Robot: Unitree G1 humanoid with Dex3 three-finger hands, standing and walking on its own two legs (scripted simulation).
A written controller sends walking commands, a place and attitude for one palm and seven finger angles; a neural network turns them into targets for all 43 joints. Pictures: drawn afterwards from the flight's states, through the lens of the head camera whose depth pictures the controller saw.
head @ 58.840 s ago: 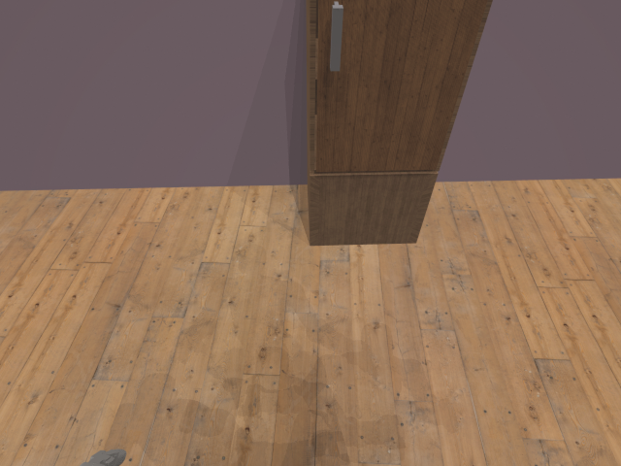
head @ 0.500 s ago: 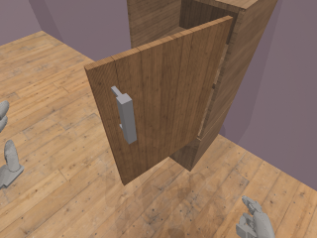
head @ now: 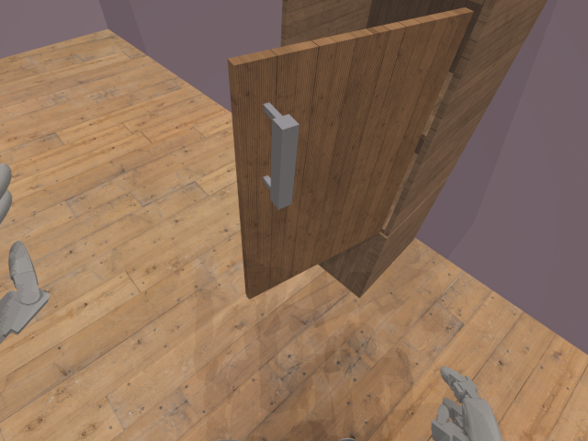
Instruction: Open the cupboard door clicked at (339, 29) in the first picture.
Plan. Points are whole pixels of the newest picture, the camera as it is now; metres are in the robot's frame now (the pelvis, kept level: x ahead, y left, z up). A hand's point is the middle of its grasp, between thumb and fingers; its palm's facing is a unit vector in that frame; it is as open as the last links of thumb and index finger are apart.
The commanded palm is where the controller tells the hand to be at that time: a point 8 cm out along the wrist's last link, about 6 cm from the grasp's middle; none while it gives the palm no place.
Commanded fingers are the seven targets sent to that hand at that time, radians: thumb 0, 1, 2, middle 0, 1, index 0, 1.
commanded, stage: stop stepping back and stand still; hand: left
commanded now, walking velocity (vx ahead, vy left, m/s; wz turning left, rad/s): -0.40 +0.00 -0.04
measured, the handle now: (275, 157) +0.47 +0.07 +0.13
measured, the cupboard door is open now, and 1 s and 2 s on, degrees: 75 75 75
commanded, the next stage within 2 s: let the arm hang, fingers relaxed in 0.78 s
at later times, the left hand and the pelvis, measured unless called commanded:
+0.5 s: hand (8, 383) +0.13 +0.24 +0.17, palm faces +0.36 -0.84 -0.41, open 7.4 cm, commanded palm +0.08 +0.28 +0.19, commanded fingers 0.00 0.90 0.90 -0.20 -0.30 -0.20 -0.30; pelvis -0.08 +0.00 +0.01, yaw -5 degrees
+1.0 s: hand (98, 415) +0.14 +0.23 +0.02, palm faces +0.09 -0.88 -0.47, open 7.4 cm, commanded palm none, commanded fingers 0.00 0.90 0.90 -0.20 -0.30 -0.20 -0.30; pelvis -0.10 -0.01 +0.01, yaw -5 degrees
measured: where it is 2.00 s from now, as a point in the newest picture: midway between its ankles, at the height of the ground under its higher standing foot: outside the picture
